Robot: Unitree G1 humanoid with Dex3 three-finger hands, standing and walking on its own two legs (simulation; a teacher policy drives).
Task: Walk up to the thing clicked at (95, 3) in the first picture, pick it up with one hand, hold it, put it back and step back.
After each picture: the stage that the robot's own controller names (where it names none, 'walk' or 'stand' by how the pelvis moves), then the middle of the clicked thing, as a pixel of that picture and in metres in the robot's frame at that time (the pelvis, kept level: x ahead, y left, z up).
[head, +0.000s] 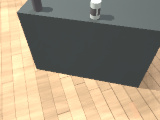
stand; (95, 9) +0.98 -0.06 -0.07
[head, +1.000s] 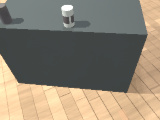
walk; (68, 16) +0.86 +0.15 -0.04
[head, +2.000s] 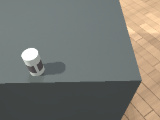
stand; (33, 62) +0.48 +0.26 -0.06
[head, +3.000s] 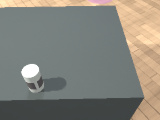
walk; (33, 78) +0.42 +0.23 -0.07
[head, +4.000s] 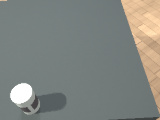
stand; (26, 99) +0.29 +0.22 -0.04
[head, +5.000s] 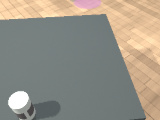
stand; (23, 107) +0.30 +0.24 -0.07
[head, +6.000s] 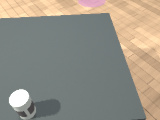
stand; (23, 105) +0.31 +0.25 -0.07
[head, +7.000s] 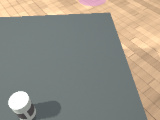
stand; (23, 107) +0.30 +0.25 -0.07
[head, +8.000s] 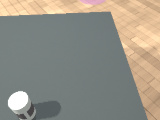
stand; (23, 107) +0.29 +0.25 -0.07
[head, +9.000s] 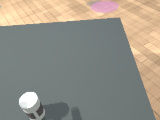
rise first; (32, 107) +0.30 +0.24 -0.07
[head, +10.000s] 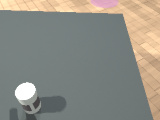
go down; (29, 98) +0.31 +0.23 -0.05
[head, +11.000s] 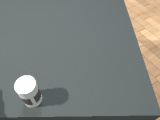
go down; (29, 92) +0.32 +0.21 -0.03
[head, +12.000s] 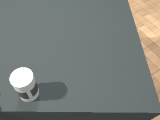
close in; (25, 85) +0.33 +0.21 +0.00
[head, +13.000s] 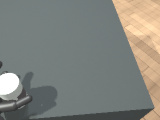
close; (12, 92) +0.31 +0.23 +0.02
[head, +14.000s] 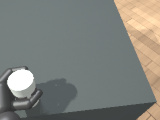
lift; (25, 90) +0.31 +0.19 +0.04
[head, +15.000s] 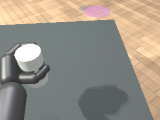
lift; (33, 66) +0.33 +0.17 +0.16
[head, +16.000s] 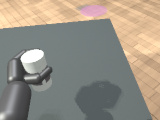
hold; (37, 70) +0.35 +0.16 +0.12
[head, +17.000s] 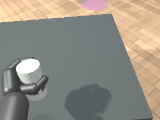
hold; (32, 80) +0.33 +0.18 +0.09
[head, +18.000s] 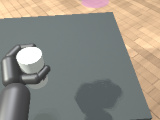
hold; (33, 68) +0.34 +0.17 +0.12
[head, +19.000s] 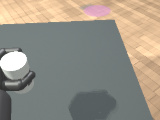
crouch; (18, 73) +0.31 +0.21 +0.14
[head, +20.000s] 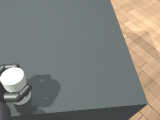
lower; (17, 86) +0.34 +0.22 -0.01
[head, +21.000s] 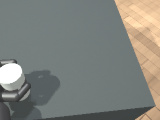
lower; (15, 83) +0.34 +0.22 +0.02
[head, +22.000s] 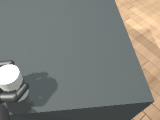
lower; (13, 84) +0.34 +0.23 +0.02
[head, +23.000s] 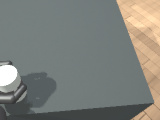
lower; (11, 84) +0.33 +0.23 +0.02
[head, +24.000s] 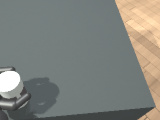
lower; (13, 90) +0.32 +0.22 +0.02
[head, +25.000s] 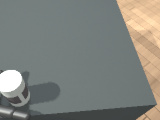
withdraw; (14, 89) +0.32 +0.22 +0.02
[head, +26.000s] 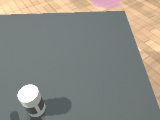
sink last; (32, 101) +0.30 +0.22 -0.02
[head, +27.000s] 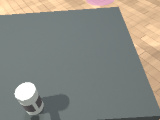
sink last; (30, 99) +0.31 +0.22 -0.01
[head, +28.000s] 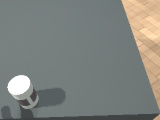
stand; (24, 92) +0.31 +0.23 -0.01
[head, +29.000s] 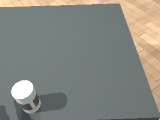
withdraw; (27, 97) +0.31 +0.23 -0.01
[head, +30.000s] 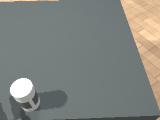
withdraw; (26, 95) +0.31 +0.22 -0.01
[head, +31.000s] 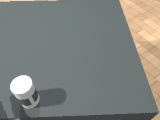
stand; (26, 92) +0.32 +0.23 -0.01
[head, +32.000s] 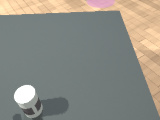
stand; (29, 102) +0.30 +0.23 -0.02
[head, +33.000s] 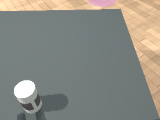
rise; (29, 97) +0.31 +0.23 -0.01
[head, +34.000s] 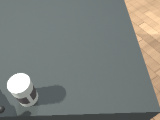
stand; (24, 90) +0.31 +0.22 -0.01
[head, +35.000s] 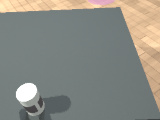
sink last; (31, 100) +0.30 +0.22 -0.02
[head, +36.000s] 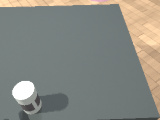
rise; (28, 98) +0.30 +0.22 -0.01
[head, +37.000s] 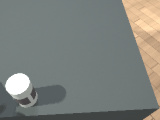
stand; (23, 91) +0.31 +0.22 +0.00
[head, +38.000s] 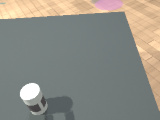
sink last; (34, 99) +0.31 +0.23 -0.02
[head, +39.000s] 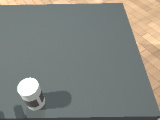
rise; (32, 94) +0.31 +0.22 -0.02
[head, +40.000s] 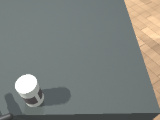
withdraw; (30, 91) +0.32 +0.22 -0.02
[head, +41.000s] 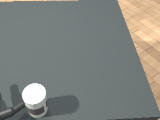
sink last; (36, 101) +0.29 +0.18 -0.01
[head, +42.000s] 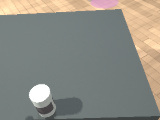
rise; (43, 101) +0.30 +0.18 -0.01
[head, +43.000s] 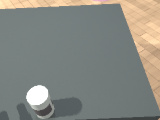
withdraw; (41, 103) +0.29 +0.18 -0.01
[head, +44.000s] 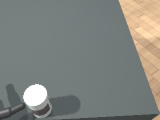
sink last; (39, 102) +0.29 +0.17 -0.01
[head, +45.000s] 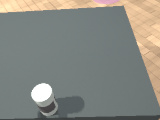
stand; (45, 100) +0.30 +0.18 -0.02
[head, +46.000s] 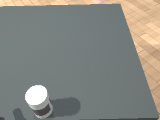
withdraw; (40, 102) +0.29 +0.18 -0.02
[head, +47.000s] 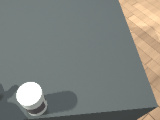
sink last; (33, 100) +0.29 +0.17 +0.00
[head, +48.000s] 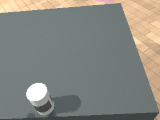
stand; (41, 99) +0.30 +0.19 -0.02
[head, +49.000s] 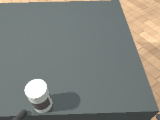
stand; (39, 96) +0.31 +0.18 +0.00
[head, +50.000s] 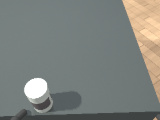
stand; (40, 96) +0.30 +0.18 +0.01
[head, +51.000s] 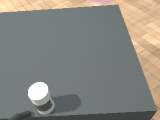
stand; (42, 99) +0.31 +0.18 -0.02
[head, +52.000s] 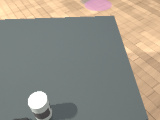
stand; (40, 107) +0.30 +0.19 -0.07
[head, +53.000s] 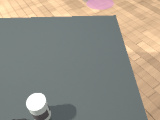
stand; (39, 108) +0.30 +0.19 -0.07
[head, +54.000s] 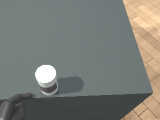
walk; (47, 81) +0.36 +0.14 -0.05
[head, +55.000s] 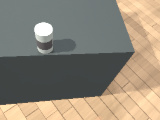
walk; (44, 38) +0.52 +0.19 -0.05
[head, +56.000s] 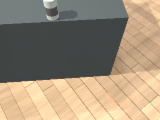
walk; (51, 7) +0.77 +0.22 -0.04
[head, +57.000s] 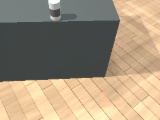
stand; (55, 9) +0.90 +0.19 -0.06
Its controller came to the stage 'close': yes
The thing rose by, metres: 0.21
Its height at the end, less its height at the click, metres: +0.00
